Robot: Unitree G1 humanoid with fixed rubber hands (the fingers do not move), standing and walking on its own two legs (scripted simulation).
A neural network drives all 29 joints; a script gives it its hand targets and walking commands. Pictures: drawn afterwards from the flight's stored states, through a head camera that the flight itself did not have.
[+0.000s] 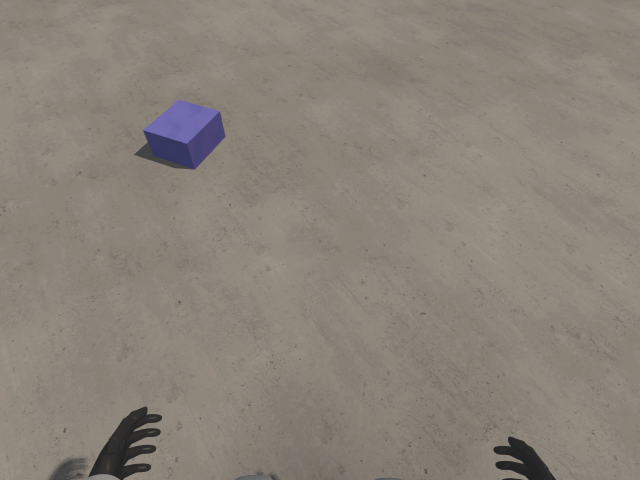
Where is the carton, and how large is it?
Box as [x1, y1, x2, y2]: [143, 100, 224, 168]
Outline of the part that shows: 178,100 148,125 143,131 153,155 195,168 224,137 220,113 217,110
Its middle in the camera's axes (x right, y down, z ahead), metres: -0.65 -0.50 +1.83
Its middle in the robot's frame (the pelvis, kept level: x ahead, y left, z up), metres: +1.59 +0.66 -0.68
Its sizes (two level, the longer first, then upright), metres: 0.269 0.234 0.148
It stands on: the floor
